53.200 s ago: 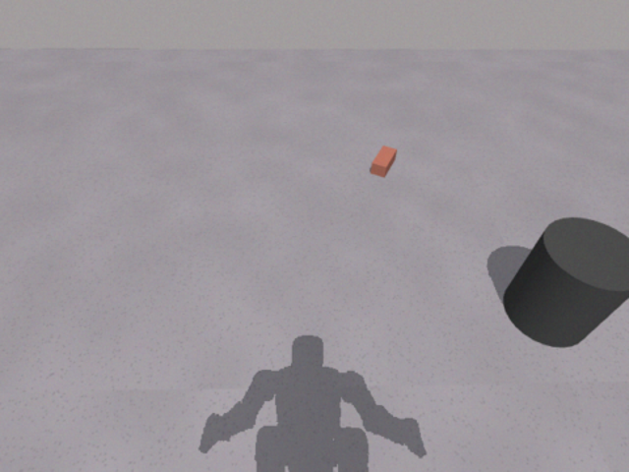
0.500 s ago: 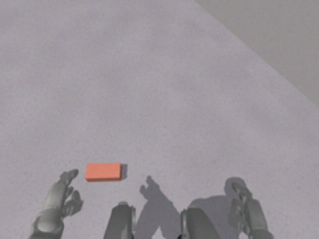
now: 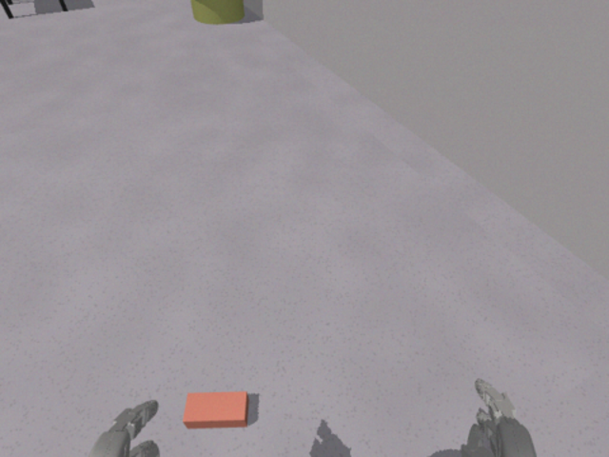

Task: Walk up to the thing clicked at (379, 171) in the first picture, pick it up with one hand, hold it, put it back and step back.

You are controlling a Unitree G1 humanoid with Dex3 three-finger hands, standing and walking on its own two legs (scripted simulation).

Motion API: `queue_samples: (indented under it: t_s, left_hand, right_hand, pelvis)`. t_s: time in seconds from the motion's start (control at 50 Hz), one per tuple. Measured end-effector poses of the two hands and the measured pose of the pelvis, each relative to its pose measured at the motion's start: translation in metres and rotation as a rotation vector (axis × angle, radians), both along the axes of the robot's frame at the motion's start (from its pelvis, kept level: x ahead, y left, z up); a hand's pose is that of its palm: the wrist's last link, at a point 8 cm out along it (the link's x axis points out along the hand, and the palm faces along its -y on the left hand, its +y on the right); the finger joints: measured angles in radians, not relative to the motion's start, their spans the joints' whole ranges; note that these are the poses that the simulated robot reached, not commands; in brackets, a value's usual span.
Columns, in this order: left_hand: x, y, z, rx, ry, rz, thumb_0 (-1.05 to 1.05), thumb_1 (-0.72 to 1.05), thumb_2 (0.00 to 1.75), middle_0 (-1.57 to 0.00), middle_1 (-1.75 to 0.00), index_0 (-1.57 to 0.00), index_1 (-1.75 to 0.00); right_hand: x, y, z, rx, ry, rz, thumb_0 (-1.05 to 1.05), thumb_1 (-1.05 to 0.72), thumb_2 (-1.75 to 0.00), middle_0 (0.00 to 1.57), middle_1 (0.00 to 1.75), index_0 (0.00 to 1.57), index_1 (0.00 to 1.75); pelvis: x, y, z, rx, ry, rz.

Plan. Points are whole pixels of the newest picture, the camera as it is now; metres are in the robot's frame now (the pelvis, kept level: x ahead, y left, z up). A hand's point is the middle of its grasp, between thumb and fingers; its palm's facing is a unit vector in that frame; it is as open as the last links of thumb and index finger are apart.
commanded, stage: home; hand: left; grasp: from above
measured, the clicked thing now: (217, 410) +0.43 +0.25 -0.68
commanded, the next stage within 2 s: stand in 1.86 s
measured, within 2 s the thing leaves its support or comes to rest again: neither
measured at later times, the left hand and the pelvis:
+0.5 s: hand out of the picture +0.16 +0.18 -0.05, palm faces +0.04 -0.98 -0.20, open 7.4 cm; pelvis +0.00 +0.00 +0.00, yaw +0 degrees
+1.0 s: hand out of the picture +0.16 +0.17 -0.05, palm faces +0.04 -0.98 -0.20, open 7.4 cm; pelvis +0.00 +0.00 +0.00, yaw +0 degrees
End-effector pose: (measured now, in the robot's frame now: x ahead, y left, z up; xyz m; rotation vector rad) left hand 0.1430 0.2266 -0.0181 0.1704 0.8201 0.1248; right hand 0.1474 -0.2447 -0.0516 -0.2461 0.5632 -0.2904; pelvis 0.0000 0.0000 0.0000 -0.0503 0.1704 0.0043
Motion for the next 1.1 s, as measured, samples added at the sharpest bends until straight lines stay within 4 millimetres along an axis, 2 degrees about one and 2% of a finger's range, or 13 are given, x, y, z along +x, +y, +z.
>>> queue_samples:
  t_s: [0.18, 0.64, 1.1]
  left_hand:
    - [-0.004, -0.001, -0.003, -0.005, 0.006, 0.006, 0.01, 0.9, 0.9, -0.2, -0.3, -0.2, -0.29]
    - [0.001, -0.003, -0.002, 0.001, 0.002, -0.012, 0.01, 0.9, 0.9, -0.2, -0.3, -0.2, -0.29]
    - [0.001, -0.004, -0.003, 0.0, 0.007, -0.006, 0.01, 0.9, 0.9, -0.2, -0.3, -0.2, -0.29]
  right_hand:
    - [0.01, 0.005, 0.003, -0.003, -0.022, 0.043, 0.02, -0.9, -0.9, 0.21, 0.3, 0.2, 0.29]
    - [-0.009, 0.002, -0.008, 0.006, 0.03, 0.006, 0.02, -0.9, -0.9, 0.21, 0.3, 0.2, 0.3]
    - [0.001, 0.002, -0.006, 0.007, 0.014, 0.018, 0.02, -0.9, -0.9, 0.21, 0.3, 0.2, 0.3]
  pelvis:
    - [-0.002, -0.002, 0.0, 0.002, -0.009, 0.006]
    - [-0.002, -0.002, 0.0, 0.003, -0.012, -0.004]
    - [0.001, -0.004, -0.001, 0.005, -0.007, -0.002]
